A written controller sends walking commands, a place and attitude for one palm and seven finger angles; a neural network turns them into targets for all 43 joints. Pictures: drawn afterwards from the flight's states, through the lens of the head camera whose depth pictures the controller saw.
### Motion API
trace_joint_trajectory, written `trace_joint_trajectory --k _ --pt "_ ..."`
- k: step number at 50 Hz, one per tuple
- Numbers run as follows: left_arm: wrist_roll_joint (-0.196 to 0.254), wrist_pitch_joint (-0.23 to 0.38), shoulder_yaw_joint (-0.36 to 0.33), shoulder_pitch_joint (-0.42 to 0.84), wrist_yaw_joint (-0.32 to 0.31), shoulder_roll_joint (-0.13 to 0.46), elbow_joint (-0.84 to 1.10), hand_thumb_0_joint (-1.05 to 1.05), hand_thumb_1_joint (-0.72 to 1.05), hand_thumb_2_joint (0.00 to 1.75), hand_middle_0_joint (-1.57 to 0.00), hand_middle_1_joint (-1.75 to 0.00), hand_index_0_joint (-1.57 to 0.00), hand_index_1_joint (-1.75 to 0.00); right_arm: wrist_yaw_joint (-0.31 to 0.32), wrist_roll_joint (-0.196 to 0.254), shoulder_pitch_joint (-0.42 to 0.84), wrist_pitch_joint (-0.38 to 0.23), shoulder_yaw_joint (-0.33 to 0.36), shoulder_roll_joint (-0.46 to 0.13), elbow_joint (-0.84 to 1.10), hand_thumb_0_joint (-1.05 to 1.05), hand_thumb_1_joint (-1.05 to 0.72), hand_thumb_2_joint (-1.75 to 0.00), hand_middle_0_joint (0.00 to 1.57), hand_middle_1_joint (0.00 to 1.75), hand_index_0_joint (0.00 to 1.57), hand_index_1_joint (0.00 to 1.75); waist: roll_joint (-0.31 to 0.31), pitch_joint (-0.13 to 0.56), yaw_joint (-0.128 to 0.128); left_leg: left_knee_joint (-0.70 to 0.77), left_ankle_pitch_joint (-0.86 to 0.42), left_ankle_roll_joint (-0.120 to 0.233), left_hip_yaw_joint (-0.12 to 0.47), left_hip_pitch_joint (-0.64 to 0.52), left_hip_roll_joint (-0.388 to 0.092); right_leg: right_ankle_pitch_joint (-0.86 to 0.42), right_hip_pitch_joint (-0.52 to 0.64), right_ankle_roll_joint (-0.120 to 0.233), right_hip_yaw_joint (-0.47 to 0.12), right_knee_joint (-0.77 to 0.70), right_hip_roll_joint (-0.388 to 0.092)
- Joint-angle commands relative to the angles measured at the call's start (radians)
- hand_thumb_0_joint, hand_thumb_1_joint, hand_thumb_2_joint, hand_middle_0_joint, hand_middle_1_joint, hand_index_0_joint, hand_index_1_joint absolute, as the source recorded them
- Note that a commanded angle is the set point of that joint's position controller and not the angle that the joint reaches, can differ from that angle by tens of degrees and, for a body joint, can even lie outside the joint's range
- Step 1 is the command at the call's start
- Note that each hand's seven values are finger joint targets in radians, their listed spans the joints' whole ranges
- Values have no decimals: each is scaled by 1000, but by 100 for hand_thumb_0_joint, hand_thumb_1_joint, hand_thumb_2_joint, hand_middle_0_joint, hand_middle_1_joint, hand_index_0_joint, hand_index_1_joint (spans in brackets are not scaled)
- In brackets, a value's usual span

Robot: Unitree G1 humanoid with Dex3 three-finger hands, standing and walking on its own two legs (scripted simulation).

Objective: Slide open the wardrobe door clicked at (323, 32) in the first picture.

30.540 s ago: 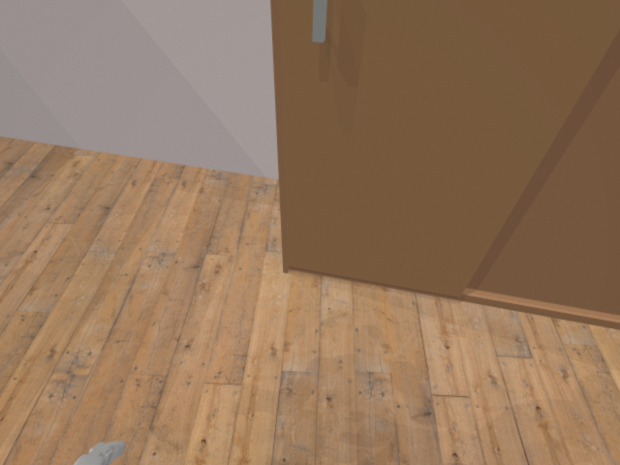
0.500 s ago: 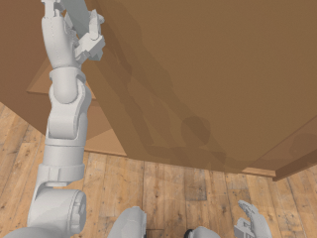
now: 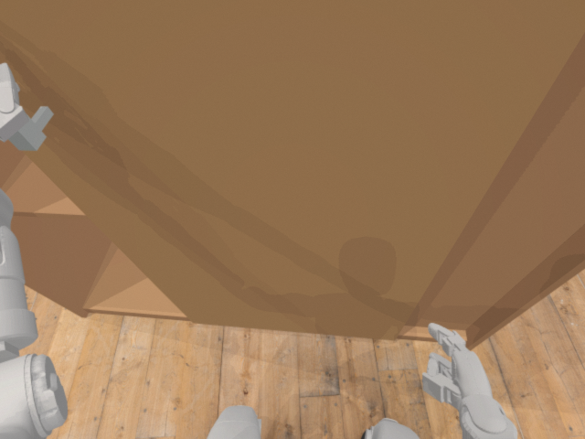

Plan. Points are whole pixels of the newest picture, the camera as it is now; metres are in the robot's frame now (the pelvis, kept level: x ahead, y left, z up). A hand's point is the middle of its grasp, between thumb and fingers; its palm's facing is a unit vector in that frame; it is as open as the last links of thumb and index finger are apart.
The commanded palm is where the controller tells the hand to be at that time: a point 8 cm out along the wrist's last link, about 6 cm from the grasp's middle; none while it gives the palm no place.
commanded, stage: stop walking and hold the door there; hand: left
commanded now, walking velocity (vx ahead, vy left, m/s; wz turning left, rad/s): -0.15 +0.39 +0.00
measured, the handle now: out of the picture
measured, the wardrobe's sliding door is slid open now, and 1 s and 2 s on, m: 0.42 0.42 0.42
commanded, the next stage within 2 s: none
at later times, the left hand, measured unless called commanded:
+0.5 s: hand (7, 104) +0.38 +0.33 +0.25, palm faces +0.54 -0.83 -0.13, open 6.8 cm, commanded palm +0.33 +0.36 +0.22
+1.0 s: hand (2, 107) +0.37 +0.33 +0.25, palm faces +0.47 -0.87 -0.16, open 6.8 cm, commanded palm +0.32 +0.37 +0.22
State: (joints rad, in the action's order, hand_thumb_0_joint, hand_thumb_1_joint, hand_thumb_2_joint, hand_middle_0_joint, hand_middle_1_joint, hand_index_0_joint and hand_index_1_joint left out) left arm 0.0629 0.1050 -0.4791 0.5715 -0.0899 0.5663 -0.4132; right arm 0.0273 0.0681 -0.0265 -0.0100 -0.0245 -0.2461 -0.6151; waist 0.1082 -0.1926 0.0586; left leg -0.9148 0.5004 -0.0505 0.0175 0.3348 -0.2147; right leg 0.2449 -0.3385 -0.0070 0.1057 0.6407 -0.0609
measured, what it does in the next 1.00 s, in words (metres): walks backwards: left foot, then right foot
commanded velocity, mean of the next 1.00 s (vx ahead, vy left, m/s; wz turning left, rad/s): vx -0.01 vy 0.03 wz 0.00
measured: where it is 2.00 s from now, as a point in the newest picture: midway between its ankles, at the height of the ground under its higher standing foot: outside the picture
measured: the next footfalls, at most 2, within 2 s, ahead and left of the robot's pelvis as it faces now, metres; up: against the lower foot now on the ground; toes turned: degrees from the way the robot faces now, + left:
left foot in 0.34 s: +0.02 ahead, +0.14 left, +0.00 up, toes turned -3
right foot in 0.54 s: -0.02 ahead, -0.10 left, +0.00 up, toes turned -10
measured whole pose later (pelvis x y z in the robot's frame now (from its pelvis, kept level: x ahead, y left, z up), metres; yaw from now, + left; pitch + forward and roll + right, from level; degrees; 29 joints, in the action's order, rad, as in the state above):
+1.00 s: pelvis -0.10 +0.05 +0.02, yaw -10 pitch +1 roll -2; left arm 0.02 0.12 -0.46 0.74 -0.11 0.69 -0.84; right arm 0.09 0.06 -0.28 -0.03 -0.03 -0.29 -0.71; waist 0.03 -0.03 -0.04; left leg -0.54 0.18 0.02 -0.10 0.37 -0.08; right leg 0.24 -0.23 -0.01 0.05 0.47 0.01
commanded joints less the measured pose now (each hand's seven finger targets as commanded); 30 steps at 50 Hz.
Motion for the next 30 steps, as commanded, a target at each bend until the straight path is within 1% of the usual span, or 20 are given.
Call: trace_joint_trajectory --k 1,4,6,8,11,13,14,15,16,17,18,19,20,22,23,25,26,28,29,30 --pt "-10 61 -129 321 -27 388 214 0 90 90 -45 -140 -45 -140 41 -3 -4 -61 55 -134 86 0 -90 -90 20 30 20 30 -423 498 -26 -342 62 8 76 215 149 -855 431 119 -382 -154 -347" --pt "-25 68 -205 194 -45 427 70 0 90 90 -45 -140 -45 -140 41 -12 -22 -58 62 -155 54 0 -90 -90 20 30 20 30 -397 527 -28 -225 10 1 16 178 186 -928 434 114 -236 -138 -309" --pt "-30 68 -194 210 -44 431 71 0 90 90 -45 -140 -45 -140 41 -11 -14 -56 70 -165 50 0 -90 -90 20 30 20 30 -368 525 -29 -160 -15 3 -3 119 204 -879 373 110 -250 -166 -316" --pt "-31 72 -175 262 -43 442 95 0 90 90 -45 -140 -45 -140 43 -12 -20 -59 72 -177 35 0 -90 -90 20 30 20 30 -272 522 -35 -42 -26 11 -23 55 197 -783 318 116 -252 -192 -330" --pt "-45 81 -173 287 -49 455 95 0 90 90 -45 -140 -45 -140 47 -10 -60 -59 77 -184 37 0 -90 -90 20 30 20 30 -260 526 -31 146 -42 27 -35 -16 196 -574 279 119 -248 -225 -314" --pt "-44 89 -164 303 -48 463 99 0 90 90 -45 -140 -45 -140 51 -10 -81 -59 84 -196 25 0 -90 -90 20 30 20 30 -200 486 -48 308 -158 26 -62 -113 197 -390 191 98 -222 -240 -269" --pt "-47 95 -118 312 -46 414 111 0 90 90 -45 -140 -45 -140 53 -10 -100 -54 80 -189 27 0 -90 -90 20 30 20 30 -148 504 -53 428 -255 28 -84 -173 204 -315 188 79 -189 -217 -225" --pt "-43 105 -103 326 -44 396 121 0 90 90 -45 -140 -45 -140 57 -10 -106 -55 89 -199 34 0 -90 -90 20 30 20 30 -81 479 -58 493 -334 33 -92 -224 163 -235 137 54 -158 -175 -165" --pt "-40 117 -67 350 -41 360 163 0 90 90 -45 -140 -45 -140 57 -10 -102 -60 93 -224 51 0 -90 -90 20 30 20 30 79 455 -50 567 -402 75 43 -215 36 -112 73 19 -102 -100 -79" --pt "-38 125 -43 357 -41 341 174 0 90 90 -45 -140 -45 -140 56 0 -105 -60 88 -229 69 0 -90 -90 20 30 20 30 244 428 -33 574 -597 143 144 -181 -86 76 36 -15 -34 -13 12" --pt "-31 122 -49 371 -44 362 167 0 90 90 -45 -140 -45 -140 53 6 -118 -55 91 -216 77 0 -90 -90 20 30 20 30 232 418 -32 586 -661 188 164 -123 -121 233 59 -10 -54 102 49" --pt "-43 104 -3 260 -34 297 41 0 90 90 -45 -140 -45 -140 54 -3 -141 -51 83 -189 55 0 -90 -90 20 30 20 30 204 406 -34 577 -639 201 106 -82 -100 231 47 -9 -69 180 55" --pt "-52 100 -44 310 -37 361 51 0 90 90 -45 -140 -45 -140 57 -9 -149 -54 85 -200 58 0 -90 -90 20 30 20 30 229 388 -40 565 -645 197 95 -46 -90 205 50 -14 -70 188 42" --pt "-45 88 14 375 -30 320 85 0 90 90 -45 -140 -45 -140 58 -2 -155 -68 81 -209 53 0 -90 -90 20 30 20 30 234 393 -51 504 -668 162 11 -107 -46 88 58 -22 -49 89 43" --pt "-42 86 -5 390 -32 349 101 0 90 90 -45 -140 -45 -140 60 0 -168 -69 82 -214 53 0 -90 -90 20 30 20 30 203 403 -52 480 -677 145 -2 -137 -30 63 79 -24 -37 15 45" --pt "-48 78 17 366 -30 319 64 0 90 90 -45 -140 -45 -140 58 -7 -172 -73 72 -210 55 0 -90 -90 20 30 20 30 147 419 -52 435 -676 113 1 -164 -15 8 140 -19 -26 -155 48" --pt "-52 74 -10 355 -32 347 35 0 90 90 -45 -140 -45 -140 59 -8 -172 -72 71 -212 54 0 -90 -90 20 30 20 30 109 430 -50 403 -632 92 -15 -149 -2 -100 186 -12 -48 -214 26" --pt "-65 66 -38 328 -37 409 -52 0 90 90 -45 -140 -45 -140 64 -16 -198 -54 66 -208 48 0 -90 -90 20 30 20 30 -62 456 -78 307 -521 41 -79 -44 75 -541 292 45 -192 -198 -126" --pt "-70 67 -50 334 -36 426 -66 0 90 90 -45 -140 -45 -140 66 -15 -196 -49 64 -197 50 0 -90 -90 20 30 20 30 -109 469 -77 264 -365 28 -92 -9 110 -706 327 73 -230 -189 -182" --pt "-62 57 -128 327 -42 495 -97 0 90 90 -45 -140 -45 -140 68 -5 -203 -47 71 -196 47 0 -90 -90 20 30 20 30 -254 513 -60 216 -197 24 -68 41 143 -754 382 94 -263 -181 -204"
